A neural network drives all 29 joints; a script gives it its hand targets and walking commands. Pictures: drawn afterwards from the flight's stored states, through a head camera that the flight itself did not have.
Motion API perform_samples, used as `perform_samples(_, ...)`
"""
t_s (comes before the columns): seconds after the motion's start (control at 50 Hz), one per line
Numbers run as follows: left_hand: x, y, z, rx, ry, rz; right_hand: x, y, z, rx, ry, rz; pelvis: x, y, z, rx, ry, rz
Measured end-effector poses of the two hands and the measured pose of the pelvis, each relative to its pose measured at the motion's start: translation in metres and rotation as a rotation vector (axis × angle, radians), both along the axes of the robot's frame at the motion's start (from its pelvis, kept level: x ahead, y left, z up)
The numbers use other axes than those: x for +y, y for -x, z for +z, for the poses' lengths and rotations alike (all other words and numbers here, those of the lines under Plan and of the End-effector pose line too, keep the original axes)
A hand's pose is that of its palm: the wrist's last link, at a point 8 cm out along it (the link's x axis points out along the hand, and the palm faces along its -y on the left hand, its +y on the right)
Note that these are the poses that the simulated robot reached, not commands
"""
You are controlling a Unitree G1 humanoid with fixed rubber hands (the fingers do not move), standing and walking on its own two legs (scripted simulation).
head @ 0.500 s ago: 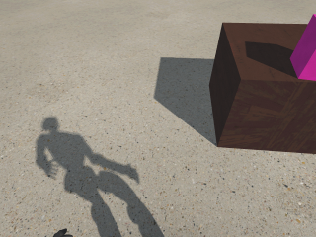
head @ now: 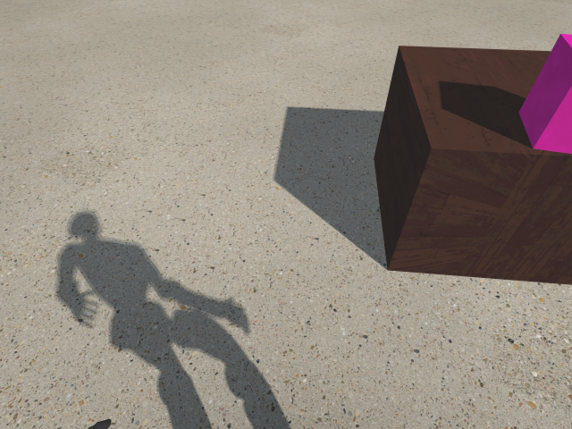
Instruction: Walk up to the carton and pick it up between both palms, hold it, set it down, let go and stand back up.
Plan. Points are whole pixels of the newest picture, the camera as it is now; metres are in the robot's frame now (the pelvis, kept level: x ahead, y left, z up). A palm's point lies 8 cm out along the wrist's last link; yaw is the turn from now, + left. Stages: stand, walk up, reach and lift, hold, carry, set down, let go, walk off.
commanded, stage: walk up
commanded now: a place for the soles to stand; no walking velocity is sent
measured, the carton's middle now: out of the picture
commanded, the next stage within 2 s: none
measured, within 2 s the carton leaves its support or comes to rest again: neither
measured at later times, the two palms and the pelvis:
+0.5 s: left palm out of the picture +0.14 +0.15 -0.07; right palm out of the picture +0.09 -0.53 -0.10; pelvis +0.06 -0.18 +0.01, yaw -5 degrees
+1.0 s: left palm (261, 356) +0.26 +0.07 -0.11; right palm out of the picture +0.16 -0.60 -0.09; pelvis +0.16 -0.24 -0.01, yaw -9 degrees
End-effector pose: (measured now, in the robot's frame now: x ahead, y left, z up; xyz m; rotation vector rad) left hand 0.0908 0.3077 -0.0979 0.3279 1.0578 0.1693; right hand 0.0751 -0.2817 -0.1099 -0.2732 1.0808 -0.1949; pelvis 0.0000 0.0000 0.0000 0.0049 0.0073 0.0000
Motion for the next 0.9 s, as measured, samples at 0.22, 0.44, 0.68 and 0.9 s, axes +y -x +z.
perform_samples(0.22,-0.042,-0.022,-0.001,0.065,-0.009,-0.005,-0.125,0.006,0.024,0.004,0.156,-0.075,-0.073,-0.017,-0.004,0.010,-0.013,-0.051)
perform_samples(0.44,-0.146,-0.041,0.024,0.095,-0.046,-0.008,-0.228,-0.010,0.006,0.080,0.121,-0.098,-0.163,-0.048,0.004,0.005,-0.064,-0.083)
perform_samples(0.68,-0.192,-0.086,0.027,0.133,-0.082,-0.004,-0.275,-0.052,0.005,0.113,0.115,-0.109,-0.211,-0.099,0.007,0.019,-0.060,-0.106)
perform_samples(0.9,-0.219,-0.139,-0.016,0.142,-0.019,-0.034,-0.298,-0.087,0.007,0.093,0.200,-0.149,-0.227,-0.146,-0.013,-0.036,-0.031,-0.131)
